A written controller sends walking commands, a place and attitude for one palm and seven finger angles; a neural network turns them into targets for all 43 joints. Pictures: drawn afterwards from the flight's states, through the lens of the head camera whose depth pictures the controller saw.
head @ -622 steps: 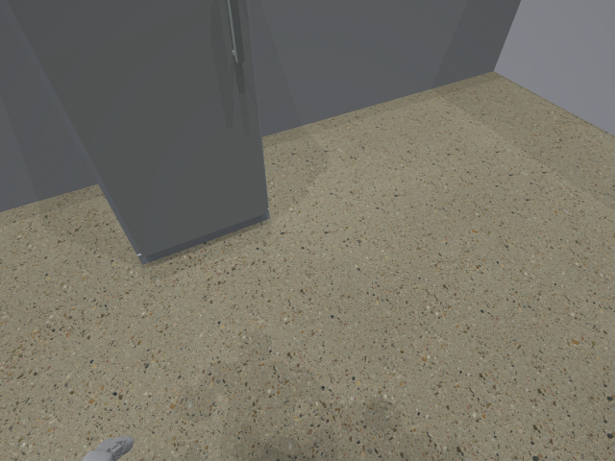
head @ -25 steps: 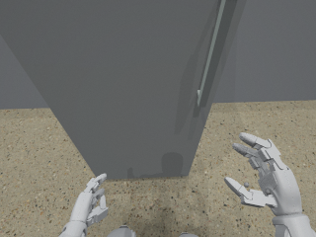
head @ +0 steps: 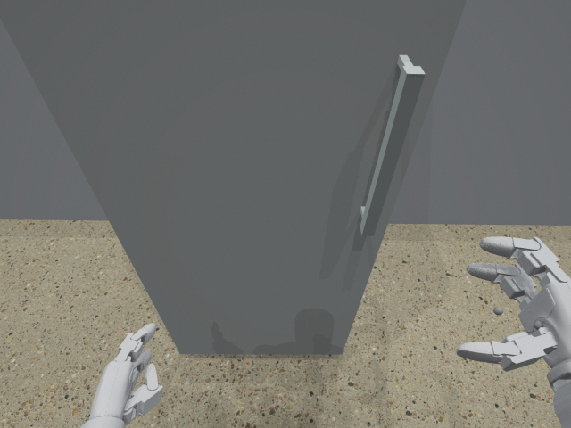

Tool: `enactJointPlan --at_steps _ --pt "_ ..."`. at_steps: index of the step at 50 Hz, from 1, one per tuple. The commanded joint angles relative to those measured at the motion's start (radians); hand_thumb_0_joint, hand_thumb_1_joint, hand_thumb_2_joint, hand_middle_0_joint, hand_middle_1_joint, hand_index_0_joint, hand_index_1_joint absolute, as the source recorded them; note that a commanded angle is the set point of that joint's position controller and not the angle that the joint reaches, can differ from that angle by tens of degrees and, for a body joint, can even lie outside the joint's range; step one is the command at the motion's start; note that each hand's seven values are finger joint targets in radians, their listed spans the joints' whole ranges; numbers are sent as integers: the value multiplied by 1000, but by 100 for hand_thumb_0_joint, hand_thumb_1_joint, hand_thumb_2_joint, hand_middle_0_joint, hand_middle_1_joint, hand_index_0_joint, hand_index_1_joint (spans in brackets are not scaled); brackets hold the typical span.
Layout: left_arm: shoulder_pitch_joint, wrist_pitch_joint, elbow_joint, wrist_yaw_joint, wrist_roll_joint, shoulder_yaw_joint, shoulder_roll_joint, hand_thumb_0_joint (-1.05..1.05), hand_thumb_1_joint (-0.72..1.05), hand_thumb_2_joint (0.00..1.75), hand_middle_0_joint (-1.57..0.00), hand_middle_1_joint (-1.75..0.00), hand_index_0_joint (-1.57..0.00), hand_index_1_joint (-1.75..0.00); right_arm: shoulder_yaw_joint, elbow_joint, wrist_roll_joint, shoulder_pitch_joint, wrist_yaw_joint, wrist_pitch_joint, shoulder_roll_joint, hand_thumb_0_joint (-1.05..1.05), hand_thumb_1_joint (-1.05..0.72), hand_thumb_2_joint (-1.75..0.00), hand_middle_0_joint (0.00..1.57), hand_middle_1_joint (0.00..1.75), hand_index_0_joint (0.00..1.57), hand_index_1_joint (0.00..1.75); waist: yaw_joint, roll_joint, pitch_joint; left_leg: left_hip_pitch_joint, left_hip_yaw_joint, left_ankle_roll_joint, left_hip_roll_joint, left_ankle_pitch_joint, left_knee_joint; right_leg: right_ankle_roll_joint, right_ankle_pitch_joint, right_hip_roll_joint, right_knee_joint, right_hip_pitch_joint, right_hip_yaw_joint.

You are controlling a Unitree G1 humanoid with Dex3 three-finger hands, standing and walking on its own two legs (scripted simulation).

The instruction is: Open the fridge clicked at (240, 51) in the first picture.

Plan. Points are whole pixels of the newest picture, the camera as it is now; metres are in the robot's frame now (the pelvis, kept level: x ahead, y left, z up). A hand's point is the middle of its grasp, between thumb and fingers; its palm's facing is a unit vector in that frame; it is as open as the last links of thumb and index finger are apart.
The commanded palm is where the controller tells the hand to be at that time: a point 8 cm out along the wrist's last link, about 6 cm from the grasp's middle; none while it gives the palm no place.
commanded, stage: raise the hand to about handle height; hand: right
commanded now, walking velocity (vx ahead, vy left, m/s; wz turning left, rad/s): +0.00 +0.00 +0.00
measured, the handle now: (382, 159) +0.46 -0.13 +0.16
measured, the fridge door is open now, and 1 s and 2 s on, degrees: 0 0 0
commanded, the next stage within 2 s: move the hooked fingers beside the handle in 0.92 s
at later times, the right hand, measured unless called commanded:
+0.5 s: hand (557, 236) +0.29 -0.28 +0.20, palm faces +0.11 +0.99 -0.09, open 14.0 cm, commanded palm +0.24 -0.30 +0.20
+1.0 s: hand (536, 249) +0.27 -0.25 +0.19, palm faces +0.04 +0.99 -0.09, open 14.0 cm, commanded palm +0.24 -0.30 +0.20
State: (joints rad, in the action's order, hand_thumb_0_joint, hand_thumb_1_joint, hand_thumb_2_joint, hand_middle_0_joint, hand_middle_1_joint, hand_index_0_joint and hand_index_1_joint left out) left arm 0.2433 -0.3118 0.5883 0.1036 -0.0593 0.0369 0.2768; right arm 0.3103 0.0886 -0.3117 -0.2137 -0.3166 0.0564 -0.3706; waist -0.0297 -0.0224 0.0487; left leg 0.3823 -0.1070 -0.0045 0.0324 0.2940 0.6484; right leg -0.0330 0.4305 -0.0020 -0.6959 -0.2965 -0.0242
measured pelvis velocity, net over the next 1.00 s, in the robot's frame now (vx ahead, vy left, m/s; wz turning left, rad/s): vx -0.01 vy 0.02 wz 0.01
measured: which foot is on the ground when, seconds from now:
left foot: down 0.00-1.00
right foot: down 0.00-1.00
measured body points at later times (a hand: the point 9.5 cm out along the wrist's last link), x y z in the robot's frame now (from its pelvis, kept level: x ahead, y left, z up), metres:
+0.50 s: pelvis +0.00 +0.02 +0.01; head -0.01 +0.04 +0.46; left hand +0.19 +0.24 -0.06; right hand +0.27 -0.33 +0.20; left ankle +0.03 +0.12 -0.72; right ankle -0.04 -0.09 -0.72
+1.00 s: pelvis -0.01 +0.02 +0.02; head -0.02 +0.04 +0.46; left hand +0.18 +0.24 -0.05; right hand +0.26 -0.30 +0.20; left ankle +0.03 +0.12 -0.72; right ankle -0.04 -0.09 -0.72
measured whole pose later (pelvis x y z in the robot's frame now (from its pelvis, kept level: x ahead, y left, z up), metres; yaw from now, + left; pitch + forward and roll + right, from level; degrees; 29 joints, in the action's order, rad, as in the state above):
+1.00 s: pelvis -0.01 +0.02 +0.02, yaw +0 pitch -2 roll +0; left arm 0.22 -0.23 0.60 0.11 -0.08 0.08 0.27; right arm 0.46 -0.11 -0.33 0.10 -0.45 -0.14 -0.45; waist -0.05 -0.06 0.01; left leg 0.24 -0.10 -0.03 0.01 0.22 0.50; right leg -0.01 0.33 0.01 -0.51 -0.14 -0.03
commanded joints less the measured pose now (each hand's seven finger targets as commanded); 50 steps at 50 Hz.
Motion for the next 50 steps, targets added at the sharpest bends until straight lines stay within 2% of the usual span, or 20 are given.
enactJointPlan --at_steps 1,4,8,11,13,16,20,22,24,27,29,30,33,35,37,40,43,44,48,50 --pt "-84 -49 -135 3 -3 -18 103 0 90 90 -20 -30 -20 -30 183 158 -75 239 -14 51 -198 0 50 -30 30 120 30 120 -22 -87 102 -193 15 -22 -26 -292 -84 49 -435 13 169 10 66" --pt "-83 -31 -128 5 -13 -17 117 0 90 90 -20 -30 -20 -30 145 32 -68 267 -64 -37 -178 0 50 -30 30 120 30 120 -8 -49 33 -185 26 -20 -23 -288 -121 34 -391 12 187 -1 54" --pt "-101 -6 -153 11 -18 -15 123 0 90 90 -20 -30 -20 -30 153 43 -43 382 -107 -129 -247 0 50 -30 30 120 30 120 -7 -35 76 -212 43 -17 -21 -266 -143 16 -364 8 194 25 54" --pt "-123 0 -171 13 -12 -9 109 0 90 90 -20 -30 -20 -30 230 156 -42 509 -105 -110 -341 0 50 -30 30 120 30 120 -17 -49 206 -286 45 -16 -20 -301 -146 14 -408 3 204 85 59" --pt "-128 0 -165 13 -6 -1 101 0 90 90 -20 -30 -20 -30 288 181 -52 539 -91 -78 -400 0 50 -30 30 120 30 120 -27 -49 229 -321 50 -16 -25 -312 -157 16 -424 3 209 101 58" --pt "-126 1 -138 16 -10 5 96 0 90 90 -20 -30 -20 -30 309 81 -68 566 -88 -54 -391 0 50 -30 30 120 30 120 -19 -48 165 -308 45 -17 -25 -297 -183 17 -395 2 235 90 56" --pt "-129 21 -119 19 -24 4 115 0 90 90 -20 -30 -20 -30 262 -111 -53 610 -124 -139 -378 0 50 -30 30 120 30 120 -8 -88 59 -256 63 -22 -9 -236 -215 16 -328 3 255 57 49" --pt "-127 27 -126 17 -30 -1 123 0 90 90 -20 -30 -20 -30 208 -182 -45 599 -150 -190 -338 0 50 -30 30 120 30 120 2 -55 43 -241 75 -20 0 -209 -218 14 -308 7 250 44 50" --pt "-126 38 -143 8 -34 -7 134 0 90 90 -20 -30 -20 -30 180 -183 -42 561 -178 -219 -315 0 50 -30 30 120 30 120 -3 7 89 -262 80 -16 5 -248 -199 12 -334 10 235 44 48" --pt "-150 36 -178 -3 -28 -10 125 0 90 90 -20 -30 -20 -30 230 -24 -50 587 -183 -190 -368 0 50 -30 30 120 30 120 -21 -15 203 -310 71 -14 -1 -282 -178 9 -376 0 225 83 48" --pt "-156 29 -191 -8 -20 -9 113 0 90 90 -20 -30 -20 -30 313 96 -66 589 -155 -138 -438 0 50 -30 30 120 30 120 -40 -31 277 -368 74 -16 -5 -323 -171 9 -422 -2 226 105 44" --pt "-149 24 -191 -7 -15 -9 107 0 90 90 -20 -30 -20 -30 348 112 -71 572 -137 -113 -456 0 50 -30 30 120 30 120 -47 -29 278 -377 64 -18 -10 -341 -168 9 -441 -2 231 109 45" --pt "-129 21 -163 -7 -9 -12 110 0 90 90 -20 -30 -20 -30 405 56 -75 519 -88 -83 -477 0 50 -30 30 120 30 120 -55 -30 195 -354 60 -18 -14 -327 -188 10 -423 3 246 78 35" --pt "-128 24 -146 -3 -17 -11 108 0 90 90 -20 -30 -20 -30 354 -18 -63 540 -79 -103 -413 0 50 -30 30 120 30 120 -33 -57 95 -285 60 -19 -11 -280 -205 11 -371 5 260 64 29" --pt "-129 27 -139 3 -24 -11 116 0 90 90 -20 -30 -20 -30 283 -63 -41 579 -79 -143 -364 0 50 -30 30 120 30 120 -15 -127 34 -229 59 -22 -8 -221 -218 16 -326 6 271 65 29" --pt "-132 27 -153 12 -29 -13 118 0 90 90 -20 -30 -20 -30 203 -27 -22 641 -104 -180 -335 0 50 -30 30 120 30 120 -1 -132 89 -247 76 -21 -1 -223 -218 11 -325 6 261 102 31" --pt "-128 25 -161 16 -24 -11 116 0 90 90 -20 -30 -20 -30 195 7 -27 620 -131 -165 -336 0 50 -30 30 120 30 120 2 -6 150 -285 69 -12 -11 -242 -210 3 -346 11 254 117 40" --pt "-128 25 -159 16 -23 -12 118 0 90 90 -20 -30 -20 -30 234 22 -36 617 -134 -150 -368 0 50 -30 30 120 30 120 -5 5 183 -304 72 -9 -12 -246 -207 1 -346 6 252 115 41" --pt "-137 23 -149 12 -16 -7 116 0 90 90 -20 -30 -20 -30 323 11 -54 589 -120 -112 -437 0 50 -30 30 120 30 120 -32 -26 151 -305 60 -17 -17 -222 -216 10 -340 2 266 101 46" --pt "-142 26 -147 10 -19 -3 111 0 90 90 -20 -30 -20 -30 313 -41 -52 582 -111 -125 -412 0 50 -30 30 120 30 120 -28 -54 109 -275 58 -20 -15 -194 -221 12 -312 1 278 84 46"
